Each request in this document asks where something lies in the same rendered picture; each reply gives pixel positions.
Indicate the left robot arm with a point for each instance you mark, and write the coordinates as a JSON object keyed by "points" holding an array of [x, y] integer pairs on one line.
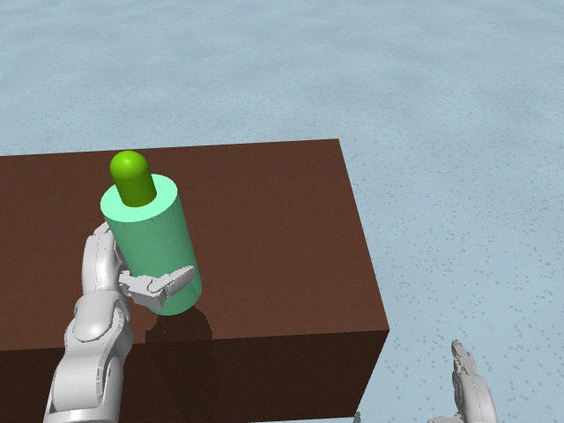
{"points": [[87, 383]]}

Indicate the right robot hand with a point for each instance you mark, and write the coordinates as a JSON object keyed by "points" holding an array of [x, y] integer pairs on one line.
{"points": [[472, 395]]}

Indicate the bottle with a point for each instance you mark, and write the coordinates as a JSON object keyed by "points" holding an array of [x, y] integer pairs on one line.
{"points": [[145, 215]]}

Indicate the left robot hand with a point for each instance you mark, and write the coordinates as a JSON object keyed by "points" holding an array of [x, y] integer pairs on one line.
{"points": [[104, 268]]}

